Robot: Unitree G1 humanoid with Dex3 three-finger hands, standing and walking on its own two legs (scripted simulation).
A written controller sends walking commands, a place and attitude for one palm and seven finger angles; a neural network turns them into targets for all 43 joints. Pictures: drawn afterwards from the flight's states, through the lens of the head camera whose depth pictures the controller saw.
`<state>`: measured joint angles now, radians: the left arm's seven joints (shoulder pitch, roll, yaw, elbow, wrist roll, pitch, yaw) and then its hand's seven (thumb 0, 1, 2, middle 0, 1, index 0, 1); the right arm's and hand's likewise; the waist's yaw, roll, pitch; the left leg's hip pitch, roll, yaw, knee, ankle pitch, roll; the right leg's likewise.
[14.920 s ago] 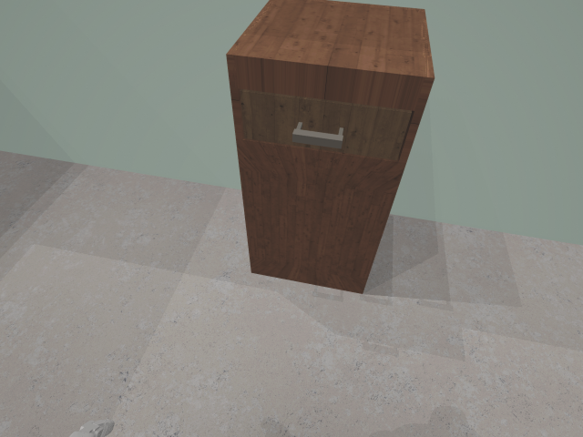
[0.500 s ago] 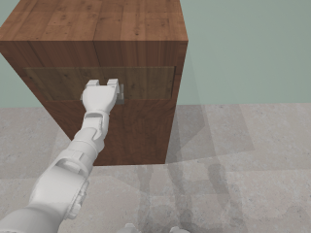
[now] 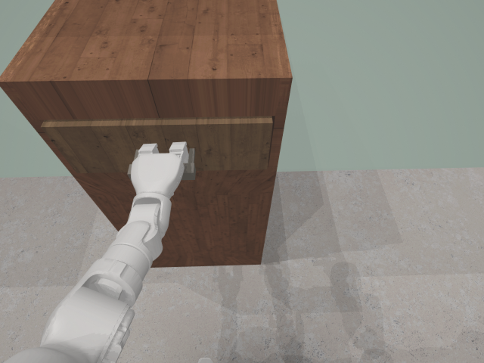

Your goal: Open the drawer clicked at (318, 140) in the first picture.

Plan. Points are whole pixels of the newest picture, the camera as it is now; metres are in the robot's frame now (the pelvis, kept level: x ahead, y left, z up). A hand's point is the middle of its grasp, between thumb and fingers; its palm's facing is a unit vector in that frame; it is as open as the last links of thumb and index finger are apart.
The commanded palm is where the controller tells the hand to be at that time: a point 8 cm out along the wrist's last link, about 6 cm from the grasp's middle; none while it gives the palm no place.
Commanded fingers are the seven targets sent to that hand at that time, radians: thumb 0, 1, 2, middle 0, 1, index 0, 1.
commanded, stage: pull the drawer open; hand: left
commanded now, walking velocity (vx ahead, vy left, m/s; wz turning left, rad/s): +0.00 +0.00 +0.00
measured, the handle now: (164, 163) +0.48 +0.14 +0.02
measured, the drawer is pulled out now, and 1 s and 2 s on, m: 0.01 0.15 0.26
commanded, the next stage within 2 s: none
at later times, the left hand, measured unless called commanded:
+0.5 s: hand (162, 218) +0.37 +0.14 +0.00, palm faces +0.01 -0.07 -1.00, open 5.6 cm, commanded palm +0.32 +0.14 +0.06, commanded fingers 0.00 0.90 0.90 -0.40 -1.35 -0.40 -1.35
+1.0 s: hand (157, 256) +0.30 +0.14 +0.00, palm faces +0.01 -0.08 -1.00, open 5.6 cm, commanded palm +0.26 +0.14 +0.06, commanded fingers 0.00 0.90 0.90 -0.40 -1.35 -0.40 -1.35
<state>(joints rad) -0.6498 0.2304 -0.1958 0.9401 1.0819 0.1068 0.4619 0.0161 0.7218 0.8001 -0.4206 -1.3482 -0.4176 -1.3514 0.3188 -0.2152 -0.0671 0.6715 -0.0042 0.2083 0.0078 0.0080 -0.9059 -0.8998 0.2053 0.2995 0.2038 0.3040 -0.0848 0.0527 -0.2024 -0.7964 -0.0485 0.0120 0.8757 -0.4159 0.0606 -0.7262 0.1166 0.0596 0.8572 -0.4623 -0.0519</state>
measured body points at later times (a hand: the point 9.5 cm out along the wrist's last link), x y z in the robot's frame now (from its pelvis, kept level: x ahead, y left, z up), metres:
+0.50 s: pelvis +0.01 -0.01 +0.01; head +0.05 -0.02 +0.45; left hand +0.36 +0.14 +0.05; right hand +0.16 -0.25 -0.11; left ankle -0.01 +0.08 -0.69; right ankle -0.04 -0.09 -0.69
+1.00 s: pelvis -0.01 -0.02 +0.01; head +0.01 -0.04 +0.45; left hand +0.29 +0.14 +0.05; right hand +0.15 -0.25 -0.11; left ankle -0.01 +0.08 -0.69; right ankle -0.04 -0.09 -0.69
